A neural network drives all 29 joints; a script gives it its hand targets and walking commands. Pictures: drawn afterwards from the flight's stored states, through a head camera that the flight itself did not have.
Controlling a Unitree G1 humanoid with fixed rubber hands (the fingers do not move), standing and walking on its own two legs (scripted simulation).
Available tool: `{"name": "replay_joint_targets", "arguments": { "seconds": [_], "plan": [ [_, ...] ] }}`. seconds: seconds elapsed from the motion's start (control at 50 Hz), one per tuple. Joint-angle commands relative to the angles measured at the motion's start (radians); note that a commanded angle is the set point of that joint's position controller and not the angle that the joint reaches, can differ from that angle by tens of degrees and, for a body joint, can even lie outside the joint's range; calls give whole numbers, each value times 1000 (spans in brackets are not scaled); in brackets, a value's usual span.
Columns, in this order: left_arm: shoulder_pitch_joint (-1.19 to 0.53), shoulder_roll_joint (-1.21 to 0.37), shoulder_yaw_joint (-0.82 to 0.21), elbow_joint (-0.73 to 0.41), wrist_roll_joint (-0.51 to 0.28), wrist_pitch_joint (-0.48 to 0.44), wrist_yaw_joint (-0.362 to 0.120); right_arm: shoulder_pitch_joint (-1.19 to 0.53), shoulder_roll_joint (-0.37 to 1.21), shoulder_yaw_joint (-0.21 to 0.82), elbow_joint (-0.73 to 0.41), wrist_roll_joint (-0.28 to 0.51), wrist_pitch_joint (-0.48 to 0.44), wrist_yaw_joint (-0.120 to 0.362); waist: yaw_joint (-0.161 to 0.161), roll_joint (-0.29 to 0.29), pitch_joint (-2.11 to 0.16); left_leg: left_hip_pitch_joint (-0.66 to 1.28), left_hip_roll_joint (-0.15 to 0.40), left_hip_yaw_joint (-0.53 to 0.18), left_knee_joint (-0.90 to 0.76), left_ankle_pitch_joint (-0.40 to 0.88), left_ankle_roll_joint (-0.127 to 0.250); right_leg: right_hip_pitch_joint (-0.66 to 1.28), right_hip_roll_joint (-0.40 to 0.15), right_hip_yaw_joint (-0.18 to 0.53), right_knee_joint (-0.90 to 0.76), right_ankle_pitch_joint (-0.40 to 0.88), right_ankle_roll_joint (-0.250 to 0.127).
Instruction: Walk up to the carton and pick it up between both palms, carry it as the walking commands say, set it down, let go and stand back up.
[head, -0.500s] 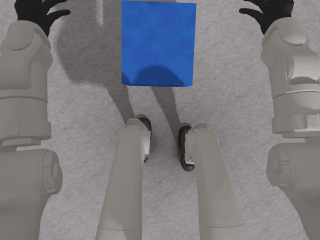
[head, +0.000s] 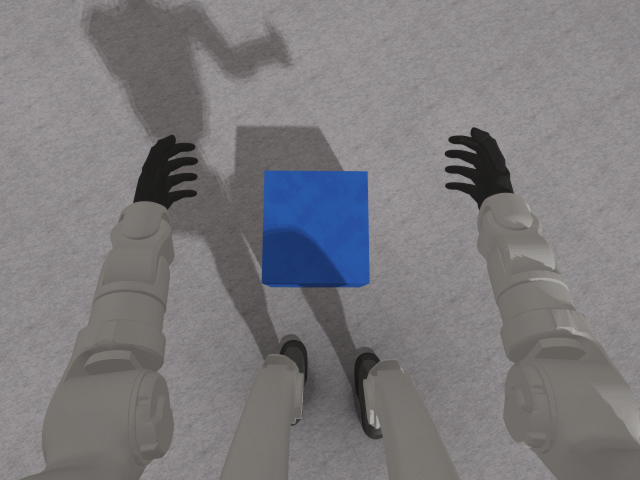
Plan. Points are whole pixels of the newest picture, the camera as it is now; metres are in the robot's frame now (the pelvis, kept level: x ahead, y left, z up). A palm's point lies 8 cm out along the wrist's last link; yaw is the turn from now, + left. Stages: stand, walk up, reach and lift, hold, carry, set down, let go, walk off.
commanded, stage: let go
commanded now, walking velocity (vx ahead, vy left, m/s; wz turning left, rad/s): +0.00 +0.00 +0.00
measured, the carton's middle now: (315, 233) +0.49 +0.02 -0.58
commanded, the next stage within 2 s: stand in 1.04 s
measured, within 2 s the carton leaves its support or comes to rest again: neither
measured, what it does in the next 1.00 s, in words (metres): rises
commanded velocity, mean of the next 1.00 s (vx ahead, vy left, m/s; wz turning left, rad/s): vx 0.00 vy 0.00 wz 0.00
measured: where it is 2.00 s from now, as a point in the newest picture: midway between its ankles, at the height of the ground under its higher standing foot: (331, 403)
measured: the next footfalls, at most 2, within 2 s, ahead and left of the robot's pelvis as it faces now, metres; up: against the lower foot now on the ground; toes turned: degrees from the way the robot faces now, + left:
none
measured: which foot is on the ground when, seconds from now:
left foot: down 0.00-1.00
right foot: down 0.00-1.00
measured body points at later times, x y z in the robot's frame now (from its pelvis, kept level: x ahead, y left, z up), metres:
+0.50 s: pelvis +0.10 -0.01 +0.08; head +0.22 -0.02 +0.51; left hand +0.32 +0.22 -0.01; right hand +0.33 -0.24 -0.02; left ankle +0.08 +0.09 -0.65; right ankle +0.05 -0.12 -0.65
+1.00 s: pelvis +0.08 -0.03 +0.09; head +0.07 -0.02 +0.54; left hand +0.26 +0.20 +0.02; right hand +0.26 -0.26 +0.02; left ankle +0.08 +0.09 -0.65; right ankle +0.05 -0.12 -0.65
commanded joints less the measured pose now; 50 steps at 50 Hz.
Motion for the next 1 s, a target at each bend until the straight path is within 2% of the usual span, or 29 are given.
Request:
{"name": "replay_joint_targets", "arguments": {
  "seconds": [0.0,0.02,0.08,0.1,0.12,0.14,0.16,0.18,0.26,0.3,0.32,0.34,0.36,0.38,0.4,0.44,0.5,0.52,0.58,0.62,0.64,0.7,0.74,0.8,0.84,0.86,0.92,0.94,0.98],
  "plan": [
    [56,174,-42,-282,-38,-47,-16,66,-114,46,-270,3,-48,8,22,33,-1000,908,41,-55,-149,381,-40,347,6,-24,-185,261,16],
    [131,176,-47,-356,-40,-54,-13,121,-104,59,-355,12,-57,7,28,21,-1050,977,46,-67,-160,434,-37,404,6,-19,-198,306,11],
    [231,138,-68,-428,-84,-69,-27,216,-113,83,-447,25,-73,10,1,18,-1010,1032,51,-70,-178,470,-37,452,0,-18,-237,329,10],
    [292,129,-73,-382,-95,-70,-33,243,-94,100,-449,32,-77,13,14,-15,-939,1022,51,-72,-194,469,-30,455,-5,-15,-257,316,14],
    [351,111,-85,-384,-116,-76,-36,313,-108,90,-440,17,-83,16,-15,-26,-920,1024,51,-71,-195,501,-32,473,-5,-18,-265,345,14],
    [417,91,-87,-338,-102,-77,-37,367,-73,105,-393,27,-81,19,12,-16,-837,1018,54,-76,-218,524,-34,453,-9,-16,-280,327,19],
    [468,96,-86,-394,-101,-91,-42,462,-83,99,-411,18,-89,21,-18,-14,-857,1049,53,-74,-217,534,-34,509,-10,-8,-296,362,21],
    [526,96,-73,-374,-95,-92,-41,506,-84,86,-393,13,-92,25,1,-21,-828,1059,58,-81,-233,548,-40,504,-11,-6,-304,339,18],
    [684,84,-115,-396,-104,-132,-42,691,-68,108,-379,38,-124,38,-4,-2,-722,1148,68,-94,-281,708,-36,549,-15,5,-359,429,27],
    [793,54,-133,-387,-98,-135,-44,783,-73,117,-384,25,-136,40,-31,-28,-640,1111,61,-70,-336,597,-34,694,-26,27,-411,433,22],
    [733,72,-130,-375,-111,-139,-47,724,-78,114,-386,41,-142,41,-22,-34,-531,1076,61,-77,-339,600,-31,621,-24,22,-409,417,28],
    [841,56,-141,-378,-99,-150,-45,843,-60,141,-363,47,-150,38,-24,-37,-543,1130,50,-69,-357,627,-27,699,-28,28,-436,481,29],
    [859,70,-137,-398,-88,-158,-40,858,-68,124,-387,37,-157,40,-10,-13,-534,1161,47,-73,-370,697,-26,718,-26,30,-446,549,36],
    [902,42,-137,-416,-98,-163,-40,906,-69,134,-375,49,-165,43,-16,6,-526,1223,56,-89,-375,780,-32,697,-27,30,-454,570,34],
    [965,38,-121,-440,-81,-176,-36,956,-75,138,-379,53,-175,46,16,53,-533,1332,70,-106,-382,874,-38,657,-30,29,-473,573,41],
    [1010,23,-135,-489,-88,-190,-31,1000,-90,151,-431,58,-189,46,20,67,-510,1429,79,-126,-397,963,-40,620,-36,30,-505,574,44],
    [1087,45,-143,-497,-83,-200,-27,1054,-94,181,-461,78,-200,45,25,46,-418,1457,72,-115,-465,889,-29,739,-48,45,-562,573,42],
    [1121,29,-151,-493,-95,-198,-36,1081,-109,172,-467,58,-196,46,1,-21,-357,1317,54,-86,-501,776,-21,845,-55,60,-563,650,44],
    [1156,98,-150,-462,-105,-190,-46,1116,-93,191,-467,65,-185,45,-23,-140,-290,1153,15,-36,-573,489,-24,1133,-73,81,-556,825,43],
    [1102,120,-164,-475,-126,-175,-63,1083,-89,186,-468,71,-160,51,-40,-168,-262,1162,-1,-10,-585,361,-35,1164,-76,66,-578,752,49],
    [1076,131,-165,-473,-116,-170,-62,1033,-82,210,-494,78,-159,51,-19,-169,-205,1143,0,-9,-586,320,-33,1147,-83,67,-591,703,52],
    [1053,107,-170,-482,-112,-132,-69,1024,-85,226,-474,69,-119,58,-16,-146,-132,1195,-2,16,-589,239,-39,1113,-85,51,-641,531,53],
    [1050,93,-172,-463,-99,-100,-71,1021,-81,229,-453,65,-90,60,-10,-58,-51,1253,3,26,-584,218,-45,1053,-90,50,-674,403,44],
    [1042,81,-183,-454,-100,-52,-78,1033,-81,236,-424,62,-45,64,-22,-24,37,1280,7,28,-579,168,-49,1027,-87,45,-693,293,28],
    [1029,88,-174,-456,-73,-29,-74,1024,-81,238,-413,58,-29,65,-10,30,95,1269,6,27,-587,145,-51,1017,-85,46,-700,249,25],
    [1025,103,-166,-468,-64,-16,-75,1023,-85,224,-409,46,-19,65,-13,12,118,1299,7,31,-576,127,-53,991,-91,44,-716,200,17],
    [1000,116,-167,-474,-48,-8,-72,976,-98,216,-431,45,-13,64,12,24,133,1293,13,20,-576,151,-50,1017,-75,36,-698,223,25],
    [1006,122,-161,-492,-44,1,-77,1005,-93,215,-433,39,-6,67,1,-5,124,1282,7,23,-574,112,-48,1041,-78,35,-699,194,24],
    [999,113,-166,-483,-44,16,-65,961,-104,215,-439,40,-1,64,18,9,137,1284,18,13,-592,100,-48,1047,-69,26,-685,162,19]
  ]
}}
